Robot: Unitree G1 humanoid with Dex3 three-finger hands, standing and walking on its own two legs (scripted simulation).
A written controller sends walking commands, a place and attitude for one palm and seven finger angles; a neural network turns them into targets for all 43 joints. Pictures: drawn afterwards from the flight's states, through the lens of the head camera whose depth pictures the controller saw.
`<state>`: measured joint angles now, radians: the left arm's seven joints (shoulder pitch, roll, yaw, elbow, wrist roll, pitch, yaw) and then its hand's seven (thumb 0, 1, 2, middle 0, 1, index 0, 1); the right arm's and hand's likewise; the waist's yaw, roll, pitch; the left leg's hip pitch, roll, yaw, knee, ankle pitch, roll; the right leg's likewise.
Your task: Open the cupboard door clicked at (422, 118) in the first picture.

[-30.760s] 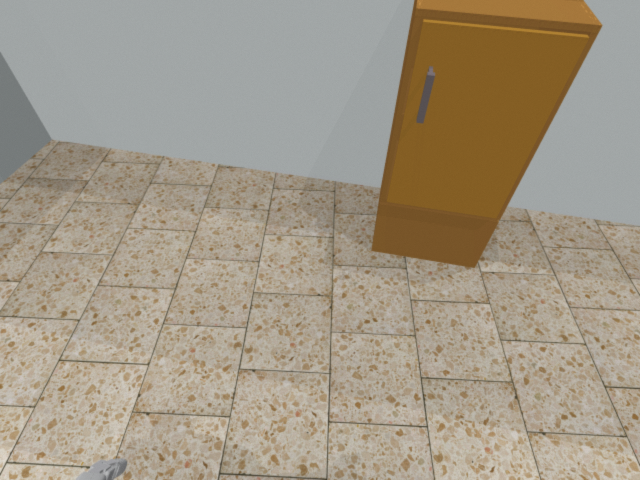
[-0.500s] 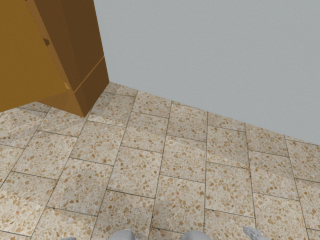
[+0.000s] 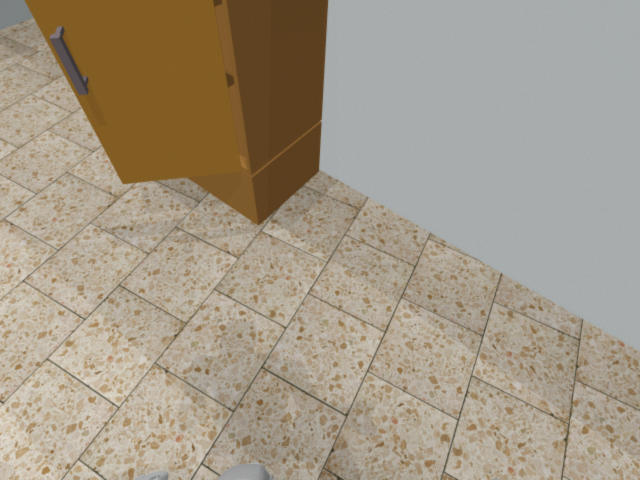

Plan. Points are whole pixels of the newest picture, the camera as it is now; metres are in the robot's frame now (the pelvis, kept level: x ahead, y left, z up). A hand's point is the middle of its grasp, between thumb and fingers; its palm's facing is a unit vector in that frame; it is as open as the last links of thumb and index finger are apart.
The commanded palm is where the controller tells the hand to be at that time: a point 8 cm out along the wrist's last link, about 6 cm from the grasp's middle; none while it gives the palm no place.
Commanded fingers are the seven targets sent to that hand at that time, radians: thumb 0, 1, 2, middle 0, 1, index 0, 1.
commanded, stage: turn to face it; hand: left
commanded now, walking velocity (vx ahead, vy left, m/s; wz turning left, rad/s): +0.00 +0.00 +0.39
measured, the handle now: (71, 61) +0.92 +0.62 -0.04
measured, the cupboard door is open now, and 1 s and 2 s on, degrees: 49 49 49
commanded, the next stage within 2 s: take the last steps up to it in 0.34 s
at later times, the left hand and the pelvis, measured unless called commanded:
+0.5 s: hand out of the picture +0.04 +0.19 -0.16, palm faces +0.21 -0.94 -0.25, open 7.3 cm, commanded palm none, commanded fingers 0.00 0.90 0.90 -0.20 -0.30 -0.20 -0.30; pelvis +0.01 -0.02 +0.00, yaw +11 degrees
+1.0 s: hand out of the picture +0.12 +0.26 -0.15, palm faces +0.29 -0.94 -0.20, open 7.4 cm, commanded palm none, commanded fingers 0.00 0.90 0.90 -0.20 -0.30 -0.20 -0.30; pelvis +0.09 +0.04 +0.01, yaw +17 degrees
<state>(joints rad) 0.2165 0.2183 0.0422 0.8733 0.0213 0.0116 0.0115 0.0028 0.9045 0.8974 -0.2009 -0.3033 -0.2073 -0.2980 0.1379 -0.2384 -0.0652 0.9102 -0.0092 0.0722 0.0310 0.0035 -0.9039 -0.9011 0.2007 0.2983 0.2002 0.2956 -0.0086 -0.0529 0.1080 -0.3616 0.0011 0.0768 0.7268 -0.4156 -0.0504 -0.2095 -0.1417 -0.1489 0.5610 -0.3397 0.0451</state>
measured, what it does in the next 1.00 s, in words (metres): walks ahead, turning left: left foot, then right foot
